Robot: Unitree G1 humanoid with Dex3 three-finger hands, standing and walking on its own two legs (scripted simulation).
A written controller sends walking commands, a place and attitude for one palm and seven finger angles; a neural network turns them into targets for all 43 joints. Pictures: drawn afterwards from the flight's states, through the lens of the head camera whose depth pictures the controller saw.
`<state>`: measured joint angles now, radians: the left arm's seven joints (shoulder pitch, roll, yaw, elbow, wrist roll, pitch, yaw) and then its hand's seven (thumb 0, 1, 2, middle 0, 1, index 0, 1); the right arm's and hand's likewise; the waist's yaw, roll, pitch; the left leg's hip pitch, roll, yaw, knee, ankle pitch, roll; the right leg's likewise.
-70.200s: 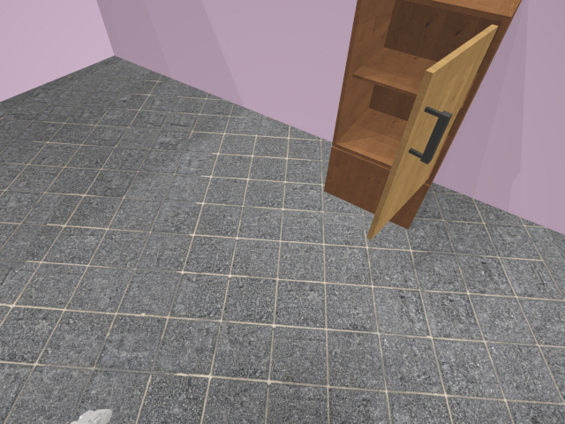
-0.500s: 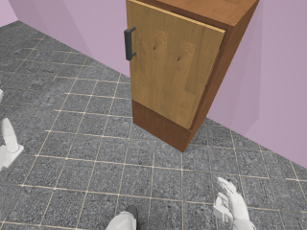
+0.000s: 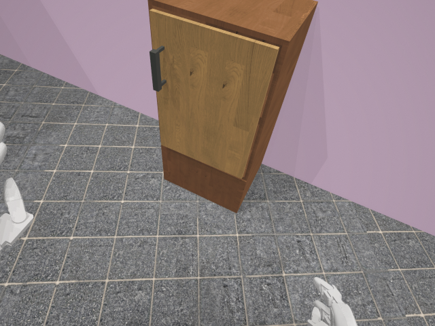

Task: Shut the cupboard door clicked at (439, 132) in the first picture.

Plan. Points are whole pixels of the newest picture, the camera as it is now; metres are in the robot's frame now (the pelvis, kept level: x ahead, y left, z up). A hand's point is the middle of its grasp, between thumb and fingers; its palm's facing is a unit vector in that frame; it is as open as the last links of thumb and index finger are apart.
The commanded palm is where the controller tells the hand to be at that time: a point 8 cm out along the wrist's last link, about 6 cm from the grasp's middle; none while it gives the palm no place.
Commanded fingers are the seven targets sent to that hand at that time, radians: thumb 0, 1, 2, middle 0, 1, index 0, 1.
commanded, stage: stop stepping back and stand still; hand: left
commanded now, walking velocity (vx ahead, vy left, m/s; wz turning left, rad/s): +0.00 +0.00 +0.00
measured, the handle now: (159, 68) +0.90 +0.22 -0.02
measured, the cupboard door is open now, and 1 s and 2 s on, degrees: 1 1 1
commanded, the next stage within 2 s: let the arm hang, fingers relaxed in 0.24 s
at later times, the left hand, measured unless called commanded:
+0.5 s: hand (81, 319) +0.15 +0.24 -0.08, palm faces +0.05 -0.93 -0.36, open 7.4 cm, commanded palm none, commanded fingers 0.00 0.90 0.90 -0.20 -0.30 -0.20 -0.30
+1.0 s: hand out of the picture -0.07 +0.19 -0.16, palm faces +0.08 -0.96 -0.26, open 7.3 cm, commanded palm none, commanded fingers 0.00 0.90 0.90 -0.20 -0.30 -0.20 -0.30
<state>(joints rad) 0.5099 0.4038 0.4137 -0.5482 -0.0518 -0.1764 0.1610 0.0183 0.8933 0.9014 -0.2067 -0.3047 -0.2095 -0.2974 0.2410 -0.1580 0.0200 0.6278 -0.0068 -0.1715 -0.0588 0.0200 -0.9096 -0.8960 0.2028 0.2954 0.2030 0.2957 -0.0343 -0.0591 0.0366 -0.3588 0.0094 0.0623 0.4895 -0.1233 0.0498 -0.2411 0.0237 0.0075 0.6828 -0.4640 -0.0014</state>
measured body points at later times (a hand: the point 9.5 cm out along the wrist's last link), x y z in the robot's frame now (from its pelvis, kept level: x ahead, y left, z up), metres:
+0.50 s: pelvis -0.03 +0.01 -0.01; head -0.03 +0.00 +0.44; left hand +0.15 +0.29 -0.06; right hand +0.12 -0.27 -0.11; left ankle +0.08 +0.09 -0.73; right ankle -0.03 -0.13 -0.73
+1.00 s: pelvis -0.03 -0.01 +0.01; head -0.03 -0.01 +0.46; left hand -0.07 +0.25 -0.14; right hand +0.00 -0.23 -0.15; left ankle +0.02 +0.09 -0.73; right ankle -0.03 -0.13 -0.73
